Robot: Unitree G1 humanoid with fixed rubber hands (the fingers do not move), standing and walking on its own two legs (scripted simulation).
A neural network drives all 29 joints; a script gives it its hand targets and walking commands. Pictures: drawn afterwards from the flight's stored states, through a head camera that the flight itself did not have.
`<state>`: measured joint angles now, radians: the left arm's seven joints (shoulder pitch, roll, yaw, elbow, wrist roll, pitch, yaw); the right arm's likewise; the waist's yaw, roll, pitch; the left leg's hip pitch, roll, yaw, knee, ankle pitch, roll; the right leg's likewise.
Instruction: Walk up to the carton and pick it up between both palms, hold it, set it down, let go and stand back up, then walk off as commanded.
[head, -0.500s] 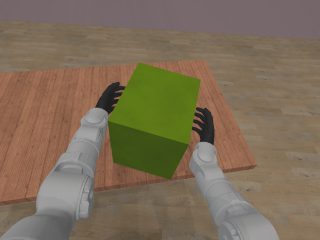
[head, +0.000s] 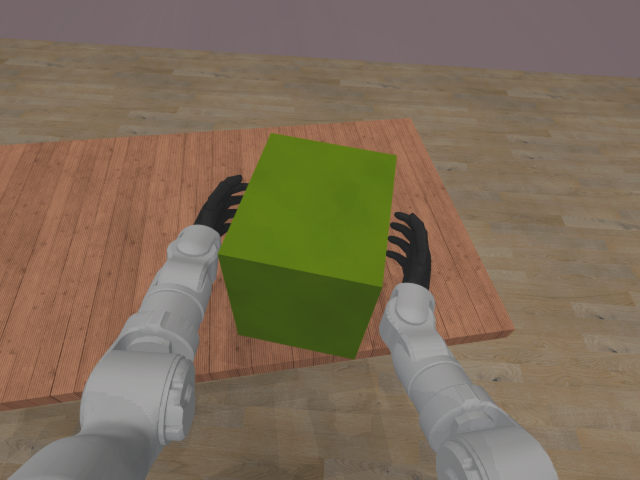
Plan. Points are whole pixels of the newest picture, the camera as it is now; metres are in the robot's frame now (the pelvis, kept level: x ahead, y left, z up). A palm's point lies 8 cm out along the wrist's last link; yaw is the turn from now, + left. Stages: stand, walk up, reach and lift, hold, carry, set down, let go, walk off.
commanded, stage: reach and lift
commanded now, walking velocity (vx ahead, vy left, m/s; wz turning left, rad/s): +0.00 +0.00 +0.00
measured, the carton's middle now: (313, 249) +0.42 +0.00 +0.01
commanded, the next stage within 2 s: none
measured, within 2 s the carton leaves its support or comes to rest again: leaves its support in 0.66 s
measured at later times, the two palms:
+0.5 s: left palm (214, 225) +0.43 +0.14 +0.06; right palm (414, 279) +0.34 -0.13 +0.04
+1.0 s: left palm (230, 220) +0.41 +0.11 +0.09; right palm (436, 294) +0.31 -0.15 +0.04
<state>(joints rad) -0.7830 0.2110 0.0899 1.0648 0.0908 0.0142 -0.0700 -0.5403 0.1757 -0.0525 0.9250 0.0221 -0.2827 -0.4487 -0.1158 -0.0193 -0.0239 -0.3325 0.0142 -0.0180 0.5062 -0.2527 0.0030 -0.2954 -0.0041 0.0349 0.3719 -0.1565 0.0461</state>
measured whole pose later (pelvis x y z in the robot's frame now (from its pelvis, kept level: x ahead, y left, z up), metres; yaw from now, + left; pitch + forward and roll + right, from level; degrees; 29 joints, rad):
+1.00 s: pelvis -0.02 -0.01 +0.00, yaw +0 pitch +3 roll -1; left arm -0.83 0.10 0.29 1.10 0.38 -0.20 -0.09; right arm -0.53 0.21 -0.35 1.07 -0.18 -0.61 -0.35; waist -0.08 -0.02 0.00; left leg -0.29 0.01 -0.02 0.43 -0.19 0.00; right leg -0.26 -0.01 0.03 0.32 -0.11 0.04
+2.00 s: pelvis -0.02 -0.02 +0.01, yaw +0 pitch -5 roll +0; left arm -0.79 -0.01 0.30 0.67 0.42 0.40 -0.01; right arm -0.64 0.08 -0.20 0.74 -0.01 0.08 -0.22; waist -0.08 -0.02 -0.02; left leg -0.09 0.01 -0.02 0.33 -0.16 0.00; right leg -0.09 -0.01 0.03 0.28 -0.11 0.03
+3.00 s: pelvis -0.02 -0.02 +0.01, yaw +0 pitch -7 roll +0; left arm -0.75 -0.05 0.31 0.35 0.44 0.67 -0.02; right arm -0.70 0.04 -0.11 0.65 0.10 0.22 -0.20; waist -0.08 -0.02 -0.01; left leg -0.04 0.01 -0.02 0.33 -0.16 -0.01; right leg -0.05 -0.01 0.03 0.28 -0.12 0.03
